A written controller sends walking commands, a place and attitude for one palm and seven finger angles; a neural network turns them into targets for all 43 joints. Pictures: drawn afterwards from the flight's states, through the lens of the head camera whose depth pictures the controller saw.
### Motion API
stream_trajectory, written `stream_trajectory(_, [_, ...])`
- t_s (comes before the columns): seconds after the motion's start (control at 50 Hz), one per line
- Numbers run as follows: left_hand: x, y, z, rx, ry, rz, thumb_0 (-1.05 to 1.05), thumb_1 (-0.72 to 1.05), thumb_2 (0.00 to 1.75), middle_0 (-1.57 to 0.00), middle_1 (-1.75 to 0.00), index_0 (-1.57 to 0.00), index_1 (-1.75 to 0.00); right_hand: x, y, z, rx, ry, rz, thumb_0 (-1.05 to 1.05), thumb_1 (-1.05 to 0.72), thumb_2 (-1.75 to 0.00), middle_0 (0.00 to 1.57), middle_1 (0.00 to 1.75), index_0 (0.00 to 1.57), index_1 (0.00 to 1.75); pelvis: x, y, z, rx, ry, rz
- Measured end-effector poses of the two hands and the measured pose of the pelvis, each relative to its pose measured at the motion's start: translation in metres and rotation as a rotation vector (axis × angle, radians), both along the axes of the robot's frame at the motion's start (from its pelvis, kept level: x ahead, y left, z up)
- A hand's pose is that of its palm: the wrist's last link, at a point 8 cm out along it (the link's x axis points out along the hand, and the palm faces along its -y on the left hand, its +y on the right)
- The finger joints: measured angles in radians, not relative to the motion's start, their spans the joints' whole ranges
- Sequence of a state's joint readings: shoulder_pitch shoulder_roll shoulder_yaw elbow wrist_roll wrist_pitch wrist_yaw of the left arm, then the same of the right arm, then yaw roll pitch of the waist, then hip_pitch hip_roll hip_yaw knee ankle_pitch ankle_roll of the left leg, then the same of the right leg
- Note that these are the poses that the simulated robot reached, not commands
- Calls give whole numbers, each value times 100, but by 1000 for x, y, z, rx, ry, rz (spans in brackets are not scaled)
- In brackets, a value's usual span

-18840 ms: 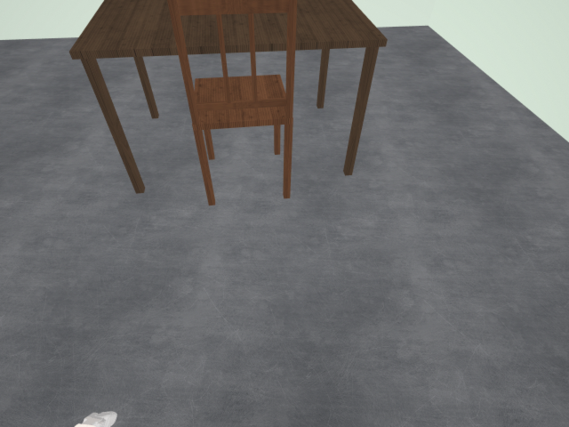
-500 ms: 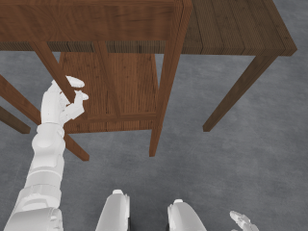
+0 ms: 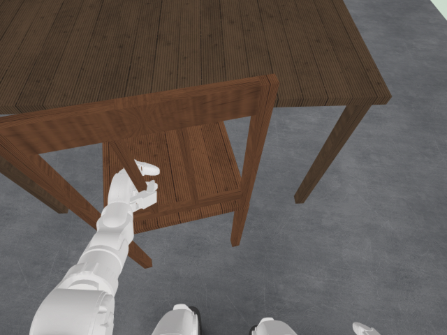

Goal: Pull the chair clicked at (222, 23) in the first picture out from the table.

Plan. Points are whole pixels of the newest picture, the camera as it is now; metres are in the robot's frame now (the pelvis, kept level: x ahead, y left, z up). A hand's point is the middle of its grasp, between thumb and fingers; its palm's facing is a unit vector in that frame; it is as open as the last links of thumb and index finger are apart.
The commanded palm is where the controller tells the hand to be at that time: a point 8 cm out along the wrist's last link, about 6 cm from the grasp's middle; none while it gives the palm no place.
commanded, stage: step backward, pulling the chair out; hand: left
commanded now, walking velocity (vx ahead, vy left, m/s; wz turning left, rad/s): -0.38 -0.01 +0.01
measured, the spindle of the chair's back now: (139, 181) +0.41 +0.17 -0.04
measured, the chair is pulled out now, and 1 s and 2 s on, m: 0.09 0.20 0.37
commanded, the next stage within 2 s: none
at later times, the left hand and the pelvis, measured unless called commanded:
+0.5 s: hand (148, 233) +0.30 +0.14 -0.06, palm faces +0.01 -0.99 -0.17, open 5.0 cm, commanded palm +0.31 +0.19 -0.05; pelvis -0.05 +0.01 +0.00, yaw +0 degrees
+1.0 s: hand (148, 242) +0.28 +0.14 -0.05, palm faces +0.02 -0.98 -0.18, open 5.2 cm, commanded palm +0.27 +0.19 -0.05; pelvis -0.09 +0.00 +0.01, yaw +1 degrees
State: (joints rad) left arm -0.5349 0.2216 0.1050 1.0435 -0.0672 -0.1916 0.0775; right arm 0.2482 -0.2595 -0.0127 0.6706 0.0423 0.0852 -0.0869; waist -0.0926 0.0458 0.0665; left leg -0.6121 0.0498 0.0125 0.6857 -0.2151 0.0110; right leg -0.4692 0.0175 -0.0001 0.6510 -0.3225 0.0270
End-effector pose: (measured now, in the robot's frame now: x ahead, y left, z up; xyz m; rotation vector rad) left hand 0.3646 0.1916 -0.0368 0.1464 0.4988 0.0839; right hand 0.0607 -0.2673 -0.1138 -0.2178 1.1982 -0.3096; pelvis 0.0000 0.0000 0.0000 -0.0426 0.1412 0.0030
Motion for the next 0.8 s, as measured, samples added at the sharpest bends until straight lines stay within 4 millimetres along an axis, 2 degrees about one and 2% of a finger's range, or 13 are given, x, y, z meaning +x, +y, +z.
stream_trajectory(0.18, [-49, -9, 0, 2, 4, 11, 2, 74, 80, -31, -118, -50, -144, -22, 2, -7, 34, -31, 19, 0, -90, -90, 20, 30, 20, 30, -28, -10, 2, 2, -67, 14])
stream_trajectory(0.28, [-67, -9, 1, 3, 12, 7, 2, 74, 81, -31, -117, -50, -144, -26, -1, -3, -3, -50, 34, 0, -90, -90, 20, 30, 20, 30, -34, -2, 5, 15, -100, 29])
stream_trajectory(0.42, [-77, -2, 1, 8, 1, -47, 1, 73, 81, -30, -119, -50, -144, -19, 6, 5, -52, -107, 56, 1, -90, -90, 20, 30, 20, 30, -42, 13, 2, 12, -121, 11])
stream_trajectory(0.5, [-80, 0, 0, 10, -2, -39, 2, 72, 82, -31, -120, -50, -144, -12, 19, 5, -27, -144, 103, 1, -90, -90, 20, 30, 20, 30, -52, 9, 3, 8, -116, 1])
stream_trajectory(0.58, [-84, 0, 0, 26, -13, -15, 2, 71, 84, -33, -121, -50, -144, -11, 27, -3, 23, -175, 136, 0, -90, -90, 20, 30, 20, 30, -63, -2, -1, 7, -119, -9])
stream_trajectory(0.68, [-93, -4, 1, 35, -8, 28, 2, 71, 85, -35, -120, -50, -144, -28, 22, -14, 69, -160, 116, 0, -90, -90, 21, 30, 20, 30, -73, -15, -2, -9, -140, 7])
stream_trajectory(0.8, [-99, -6, 2, 23, 22, 54, 4, 72, 83, -33, -118, -50, -144, -53, -1, -5, 16, -52, 95, 0, -90, -90, 21, 30, 20, 30, -71, -11, 10, 62, -100, 11])
